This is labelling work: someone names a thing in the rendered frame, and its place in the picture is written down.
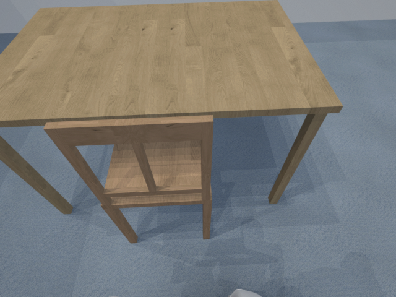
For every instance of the chair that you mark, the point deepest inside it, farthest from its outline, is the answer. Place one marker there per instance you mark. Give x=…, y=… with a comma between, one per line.
x=155, y=162

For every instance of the table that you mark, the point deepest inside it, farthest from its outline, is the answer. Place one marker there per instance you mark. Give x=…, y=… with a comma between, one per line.
x=226, y=59

